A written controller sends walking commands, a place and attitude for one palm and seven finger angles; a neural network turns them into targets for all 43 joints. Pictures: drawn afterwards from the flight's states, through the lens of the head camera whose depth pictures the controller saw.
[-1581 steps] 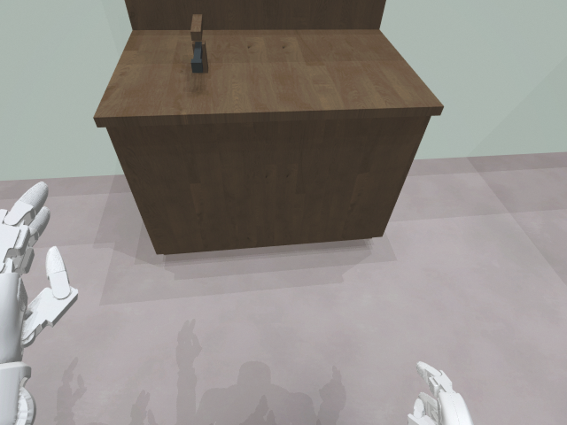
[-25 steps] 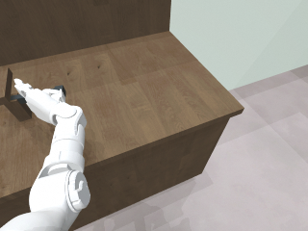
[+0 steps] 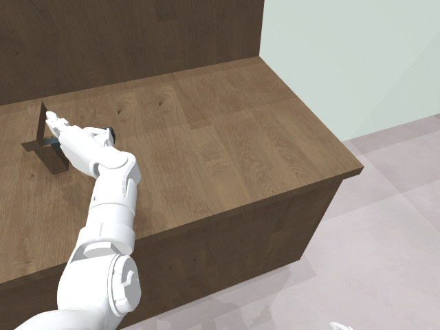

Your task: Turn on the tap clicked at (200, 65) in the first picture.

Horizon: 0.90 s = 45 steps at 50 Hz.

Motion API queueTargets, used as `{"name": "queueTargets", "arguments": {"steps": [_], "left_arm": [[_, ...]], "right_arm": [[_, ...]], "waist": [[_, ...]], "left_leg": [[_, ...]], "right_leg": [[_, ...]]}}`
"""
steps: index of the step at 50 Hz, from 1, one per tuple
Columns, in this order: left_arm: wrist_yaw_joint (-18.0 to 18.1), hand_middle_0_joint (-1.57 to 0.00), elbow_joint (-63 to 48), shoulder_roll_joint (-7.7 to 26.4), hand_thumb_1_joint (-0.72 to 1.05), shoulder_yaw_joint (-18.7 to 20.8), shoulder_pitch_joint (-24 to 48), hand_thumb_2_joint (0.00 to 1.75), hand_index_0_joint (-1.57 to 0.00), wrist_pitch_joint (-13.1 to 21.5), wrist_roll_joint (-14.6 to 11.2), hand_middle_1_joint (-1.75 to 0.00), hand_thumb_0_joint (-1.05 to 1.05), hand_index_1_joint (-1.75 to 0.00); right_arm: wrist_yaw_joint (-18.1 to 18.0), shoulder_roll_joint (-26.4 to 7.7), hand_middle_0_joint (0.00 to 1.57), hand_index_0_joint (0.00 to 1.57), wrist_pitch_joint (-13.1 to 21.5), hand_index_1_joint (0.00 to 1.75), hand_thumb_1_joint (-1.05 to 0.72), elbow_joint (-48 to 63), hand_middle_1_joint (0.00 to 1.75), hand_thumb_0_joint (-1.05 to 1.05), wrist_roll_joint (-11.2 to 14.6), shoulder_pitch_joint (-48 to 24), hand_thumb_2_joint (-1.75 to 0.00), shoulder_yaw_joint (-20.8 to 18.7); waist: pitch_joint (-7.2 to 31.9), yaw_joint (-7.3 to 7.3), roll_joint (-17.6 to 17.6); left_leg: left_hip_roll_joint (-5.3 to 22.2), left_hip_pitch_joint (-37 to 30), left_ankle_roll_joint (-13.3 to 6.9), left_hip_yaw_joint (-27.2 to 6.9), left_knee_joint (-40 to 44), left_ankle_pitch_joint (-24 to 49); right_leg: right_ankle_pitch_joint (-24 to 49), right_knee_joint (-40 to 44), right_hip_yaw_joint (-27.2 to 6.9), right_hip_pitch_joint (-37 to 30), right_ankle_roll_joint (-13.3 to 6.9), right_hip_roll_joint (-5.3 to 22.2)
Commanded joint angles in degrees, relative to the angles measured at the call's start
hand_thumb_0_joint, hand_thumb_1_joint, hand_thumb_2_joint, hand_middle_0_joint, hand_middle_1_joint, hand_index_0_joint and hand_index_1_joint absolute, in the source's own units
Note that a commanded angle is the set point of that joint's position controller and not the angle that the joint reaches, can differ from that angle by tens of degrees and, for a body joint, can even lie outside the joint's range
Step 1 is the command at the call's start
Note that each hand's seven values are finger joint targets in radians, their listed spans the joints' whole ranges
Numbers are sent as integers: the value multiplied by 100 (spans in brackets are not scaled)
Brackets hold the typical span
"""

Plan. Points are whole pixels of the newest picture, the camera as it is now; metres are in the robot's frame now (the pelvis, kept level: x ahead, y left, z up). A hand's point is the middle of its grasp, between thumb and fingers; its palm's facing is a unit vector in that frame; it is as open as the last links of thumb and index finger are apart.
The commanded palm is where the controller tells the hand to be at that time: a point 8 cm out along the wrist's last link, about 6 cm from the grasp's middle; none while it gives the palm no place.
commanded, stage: lift the hand up off the lever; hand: left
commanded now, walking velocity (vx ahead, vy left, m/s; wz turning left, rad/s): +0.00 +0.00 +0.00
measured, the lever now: (108, 135) +0.51 +0.28 +0.06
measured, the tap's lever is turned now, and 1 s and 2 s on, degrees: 83 83 83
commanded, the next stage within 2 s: draw the hand back beside the body in 0.12 s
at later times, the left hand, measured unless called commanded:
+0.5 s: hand (116, 155) +0.38 +0.20 +0.13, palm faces +0.42 -0.90 -0.13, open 7.8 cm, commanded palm +0.33 +0.25 +0.15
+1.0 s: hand (71, 200) +0.27 +0.23 +0.16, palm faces +0.30 -0.92 -0.24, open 7.6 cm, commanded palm +0.23 +0.27 +0.17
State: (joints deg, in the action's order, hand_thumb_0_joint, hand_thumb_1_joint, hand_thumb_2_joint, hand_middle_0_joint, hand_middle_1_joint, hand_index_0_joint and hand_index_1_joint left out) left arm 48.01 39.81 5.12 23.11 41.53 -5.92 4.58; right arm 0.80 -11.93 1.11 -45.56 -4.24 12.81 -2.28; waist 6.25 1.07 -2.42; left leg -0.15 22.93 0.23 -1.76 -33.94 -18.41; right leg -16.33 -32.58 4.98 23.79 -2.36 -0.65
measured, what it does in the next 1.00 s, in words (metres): stands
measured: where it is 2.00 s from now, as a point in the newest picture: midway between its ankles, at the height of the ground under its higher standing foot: outside the picture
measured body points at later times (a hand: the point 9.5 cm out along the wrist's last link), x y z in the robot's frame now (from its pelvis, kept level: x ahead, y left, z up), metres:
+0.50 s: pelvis +0.00 -0.01 +0.01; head -0.01 -0.03 +0.46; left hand +0.35 +0.25 +0.14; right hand +0.09 -0.27 -0.11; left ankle -0.02 +0.12 -0.73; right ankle +0.00 -0.09 -0.73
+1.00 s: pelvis -0.01 +0.01 +0.02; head -0.03 -0.01 +0.47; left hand +0.25 +0.27 +0.17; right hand +0.18 -0.21 -0.06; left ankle -0.02 +0.12 -0.73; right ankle +0.00 -0.09 -0.73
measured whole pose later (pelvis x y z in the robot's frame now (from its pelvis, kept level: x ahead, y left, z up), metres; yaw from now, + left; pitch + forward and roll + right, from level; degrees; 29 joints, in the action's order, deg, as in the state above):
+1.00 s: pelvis -0.01 +0.01 +0.02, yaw -3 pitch -5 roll +0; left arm 5.2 -0.1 17.0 11.6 -3.5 6.1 -4.6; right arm -3.3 -11.5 3.7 -35.8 0.7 8.4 1.6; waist -2.3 -2.7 -3.2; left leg 0.2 1.7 -0.5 1.3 -18.3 -11.5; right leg -8.7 -17.6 1.8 3.8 -1.8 -1.4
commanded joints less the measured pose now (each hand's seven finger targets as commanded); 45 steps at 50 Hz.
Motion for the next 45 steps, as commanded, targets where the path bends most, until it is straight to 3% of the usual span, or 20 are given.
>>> {"name": "queueTargets", "arguments": {"steps": [1, 6, 9, 11, 12, 15, 18, 19, 21, 22, 23, 24, 25, 29, 31, 33, 35, 38, 40, 45], "left_arm": [[68, -15, -1134, 1026, 90, -208, 2813, 90, -15, 215, 209, -15, 0, -15], [150, -15, -1121, 907, 90, -294, 2980, 90, -15, 268, 330, -15, 0, -15], [170, -15, -877, 1324, 90, 79, 2904, 90, -15, 264, 309, -15, 0, -15], [155, -15, -989, 1283, 90, 37, 2940, 90, -15, 289, 299, -15, 0, -15], [-765, -15, -1605, 1071, 90, -980, 2448, 90, -15, 343, 508, -15, 0, -15], [-1848, -15, -2385, 1538, 90, -670, 1510, 90, -15, 528, 103, -16, 0, -16], [-2899, -16, -2613, 1837, 90, -337, -77, 90, -16, 617, -579, -17, 0, -17], [-3018, -16, -2654, 2069, 90, -6, -449, 90, -16, 572, -784, -17, 0, -17], [-2984, -16, -3367, 2061, 90, 71, -571, 90, -16, 470, -999, -18, 0, -18], [-3347, -16, -2960, 3167, 90, 81, -1343, 90, -16, 677, -731, -18, 0, -18], [-3549, -16, -3135, 3040, 90, 66, -1510, 90, -16, 815, -846, -19, 0, -19], [-3687, -16, -3667, 3239, 90, 81, -1265, 90, -16, 988, -864, -19, 0, -19], [-3791, -16, -4092, 2972, 90, -274, -943, 90, -16, 1143, -854, -19, 0, -19], [-3949, -17, -4521, 2376, 90, -948, -832, 90, -17, 1429, -876, -20, 0, -20], [-3974, -17, -4199, 2108, 90, -1187, -1168, 90, -17, 1480, -892, -21, 0, -21], [-3993, -17, -4082, 2095, 90, -1203, -1363, 90, -17, 1550, -894, -22, 0, -22], [-4021, -17, -4082, 2162, 90, -1104, -1577, 90, -17, 1605, -879, -22, 0, -22], [-4054, -18, -4207, 2366, 90, -829, -1875, 90, -18, 1650, -905, -23, 0, -23], [-4086, -18, -4389, 2469, 90, -611, -2214, 90, -18, 1664, -918, -24, 0, -24], [-4170, -18, -5172, 2471, 90, -452, -2962, 90, -18, 1635, -946, -25, 0, -25]], "right_arm": [[-55, -740, 20, 20, 231, 30, -90, 580, 30, 0, 37, -164, -90, -197], [-26, -708, 20, 20, 274, 30, -90, 540, 30, 0, -7, -113, -90, -211], [-63, -760, 20, 20, 239, 30, -90, 516, 30, 0, -4, -78, -90, -218], [-63, -733, 20, 20, 238, 30, -90, 560, 30, 0, -2, -49, -90, -217], [-177, -845, 20, 20, 91, 30, -90, 694, 30, 0, 77, 15, -90, -265], [-404, -786, 20, 20, -11, 30, -90, 1045, 30, 0, 292, 55, -90, -216], [-564, -766, 20, 20, -85, 30, -90, 1300, 30, 0, 499, -102, -90, -94], [-615, -767, 20, 20, -110, 30, -90, 1352, 30, 0, 545, -245, -90, -56], [-656, -682, 20, 20, -60, 30, -90, 1494, 30, 0, 608, -497, -90, 15], [-533, -785, 20, 20, 8, 30, -90, 1279, 30, 0, 596, -145, -90, -51], [-495, -763, 20, 20, 57, 30, -90, 1425, 30, 0, 634, -250, -90, -36], [-486, -786, 20, 20, 124, 30, -90, 1486, 30, 0, 671, -407, -90, -38], [-483, -748, 20, 20, 217, 30, -90, 1552, 30, 0, 658, -514, -90, -11], [-487, -797, 20, 20, 554, 30, -90, 1582, 30, 0, 644, -706, -90, -30], [-493, -812, 20, 20, 624, 30, -90, 1515, 30, 0, 630, -720, -90, -9], [-499, -822, 20, 20, 639, 30, -90, 1486, 30, 0, 625, -778, -90, 13], [-503, -792, 20, 20, 624, 30, -90, 1478, 30, 0, 623, -852, -90, 47], [-511, -768, 20, 20, 572, 30, -90, 1535, 30, 0, 598, -994, -90, 84], [-504, -719, 20, 20, 548, 30, -90, 1588, 30, 0, 578, -1007, -90, 113], [-457, -641, 20, 20, 520, 30, -90, 1769, 30, 0, 519, -1091, -90, 143]], "waist": [[1625, 101, 274], [1778, 120, 93], [1769, 77, 344], [1932, 80, 288], [2140, 214, 425], [2254, -81, 226], [1516, -309, 784], [1353, -451, 631], [1192, -545, 356], [928, -261, 389], [786, -339, 409], [864, -362, -179], [698, -239, -316], [330, -66, -211], [102, -51, 172], [12, -74, 441], [-13, -136, 86], [12, -227, 389], [112, -309, -12], [87, -412, -206]], "left_leg": [[-33, -380, 5, 172, 311, 1825], [-26, -487, 30, 159, 220, 1985], [-51, -292, -20, 165, 231, 1784], [-48, -333, -39, 221, 195, 1920], [-25, -620, -99, 329, 137, 2157], [-24, -886, -166, 347, 293, 2532], [9, -653, -204, 393, 589, 2095], [0, -642, -197, 400, 691, 1945], [-6, -761, -195, 446, 830, 1766], [76, -1001, -220, 423, 1028, 1639], [51, -988, -243, 457, 1119, 1639], [18, -1246, -234, 472, 1182, 1666], [3, -1426, -243, 505, 1247, 1671], [3, -1904, -250, 451, 1397, 1453], [5, -1936, -263, 388, 1487, 1131], [-14, -1912, -277, 342, 1573, 856], [-37, -1955, -246, 337, 1665, 718], [-45, -1900, -258, 329, 1720, 757], [-40, -1929, -209, 306, 1803, 889], [0, -1992, -155, 262, 1834, 1490]], "right_leg": [[1568, 279, -107, -1099, 94, 46], [1636, 194, -89, -979, 76, 23], [1613, 235, -123, -1105, 113, 51], [1858, 200, -154, -1215, 128, 70], [2438, 47, -324, -1434, 75, 44], [3077, 160, -398, -1985, 57, 26], [3254, 431, -486, -2344, 152, 50], [3082, 519, -513, -2424, 160, 74], [2658, 691, -551, -2432, 178, 85], [2708, 796, -604, -2527, 210, 219], [2648, 857, -607, -2585, 206, 204], [2425, 953, -624, -2554, 145, 187], [2311, 1080, -619, -2392, 144, 155], [1702, 1442, -554, -1864, 126, 40], [1263, 1526, -514, -1730, 137, 10], [895, 1635, -516, -1714, 141, 18], [690, 1681, -501, -1761, 110, 41], [708, 1745, -502, -1983, 107, 45], [864, 1696, -477, -2187, 74, 58], [1444, 1661, -442, -2439, 27, 41]]}}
